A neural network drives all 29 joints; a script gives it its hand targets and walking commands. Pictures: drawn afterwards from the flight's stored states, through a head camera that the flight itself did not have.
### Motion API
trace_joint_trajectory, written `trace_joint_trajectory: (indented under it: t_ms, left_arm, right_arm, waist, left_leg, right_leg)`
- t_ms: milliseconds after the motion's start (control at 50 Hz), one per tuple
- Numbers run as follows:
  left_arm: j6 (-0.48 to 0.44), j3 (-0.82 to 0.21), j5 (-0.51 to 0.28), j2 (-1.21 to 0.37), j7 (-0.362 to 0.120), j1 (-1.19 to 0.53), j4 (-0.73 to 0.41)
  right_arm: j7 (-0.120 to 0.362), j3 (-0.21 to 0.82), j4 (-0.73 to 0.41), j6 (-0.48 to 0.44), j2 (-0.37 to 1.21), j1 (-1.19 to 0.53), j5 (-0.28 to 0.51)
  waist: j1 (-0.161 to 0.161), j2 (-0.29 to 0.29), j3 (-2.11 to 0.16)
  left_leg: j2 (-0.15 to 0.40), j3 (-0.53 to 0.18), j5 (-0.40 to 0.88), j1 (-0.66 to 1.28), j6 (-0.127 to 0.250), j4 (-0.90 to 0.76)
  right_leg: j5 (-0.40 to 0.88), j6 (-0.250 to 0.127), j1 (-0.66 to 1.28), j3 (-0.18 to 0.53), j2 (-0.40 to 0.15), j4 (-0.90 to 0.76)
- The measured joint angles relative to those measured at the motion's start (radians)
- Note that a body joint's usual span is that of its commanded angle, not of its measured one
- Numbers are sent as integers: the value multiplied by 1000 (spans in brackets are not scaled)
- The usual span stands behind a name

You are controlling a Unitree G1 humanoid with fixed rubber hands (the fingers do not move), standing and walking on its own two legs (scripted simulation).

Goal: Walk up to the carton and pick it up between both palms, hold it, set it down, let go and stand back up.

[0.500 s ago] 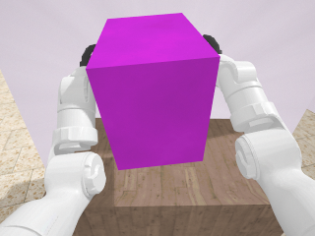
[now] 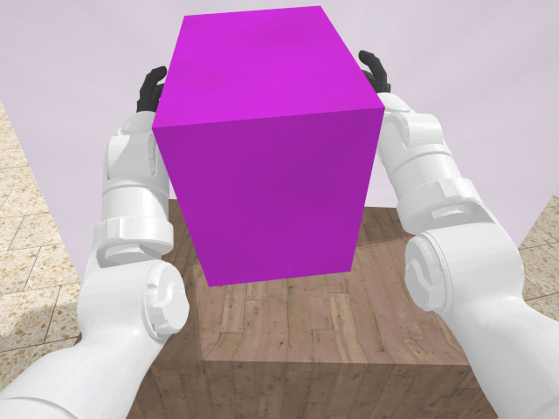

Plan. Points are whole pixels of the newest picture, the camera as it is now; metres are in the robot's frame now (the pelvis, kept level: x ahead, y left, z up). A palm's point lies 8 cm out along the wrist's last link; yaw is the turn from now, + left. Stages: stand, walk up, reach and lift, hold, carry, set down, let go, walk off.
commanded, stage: set down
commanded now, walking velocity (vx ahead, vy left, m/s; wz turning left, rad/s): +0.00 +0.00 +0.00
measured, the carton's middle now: (266, 141) +0.40 +0.01 +0.26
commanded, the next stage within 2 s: none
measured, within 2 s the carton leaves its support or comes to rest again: neither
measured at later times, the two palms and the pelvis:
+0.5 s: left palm (175, 153) +0.39 +0.14 +0.25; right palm (376, 154) +0.39 -0.16 +0.25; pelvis +0.00 -0.01 +0.00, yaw +1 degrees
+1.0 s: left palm (172, 179) +0.38 +0.14 +0.21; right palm (363, 172) +0.39 -0.15 +0.21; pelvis +0.00 -0.02 +0.00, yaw +1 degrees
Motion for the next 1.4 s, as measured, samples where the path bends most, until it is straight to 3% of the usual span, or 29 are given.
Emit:
trace_joint_trajectory:
  t_ms: [120,240,380,680,880,1000,1400]
  left_arm:
    - [-40,-38,15,0,-6,79,-37]
    - [-62,-92,-13,-16,33,179,-125]
    - [-26,-100,-11,-38,59,194,-214]
    - [-66,-39,52,-76,34,166,-127]
    - [-95,-62,32,-66,45,211,-130]
    - [-103,-83,27,-75,65,229,-134]
    - [-138,-75,42,-109,69,279,-143]
  right_arm:
    - [29,12,18,-90,29,59,-22]
    - [33,59,-51,-147,38,158,10]
    - [46,79,-111,-170,32,204,12]
    - [84,30,-47,-194,39,205,-87]
    - [99,-36,-11,-244,80,218,-138]
    - [112,-31,-16,-267,78,247,-135]
    - [134,-3,-27,-287,67,293,-154]
  waist:
    - [-12,-17,38]
    - [-27,-25,63]
    - [-52,-19,115]
    - [6,-5,100]
    - [-1,-28,114]
    - [-1,-20,118]
    - [31,-1,116]
  left_leg:
    - [0,-12,-4,41,-4,-11]
    - [4,-26,-20,50,-8,9]
    - [2,-31,-16,67,-10,11]
    - [9,1,18,73,-16,-45]
    - [8,-15,23,57,-22,-42]
    - [9,-11,13,54,-21,-30]
    - [25,0,21,28,-37,-48]
  right_leg:
    - [-3,-4,50,-14,0,-21]
    - [-11,-9,73,-30,5,-23]
    - [-18,-11,86,-40,2,-7]
    - [-8,-16,52,-19,1,3]
    - [-8,-21,44,-43,-1,3]
    - [-14,-20,42,-44,-1,9]
    - [-16,-36,0,-47,9,20]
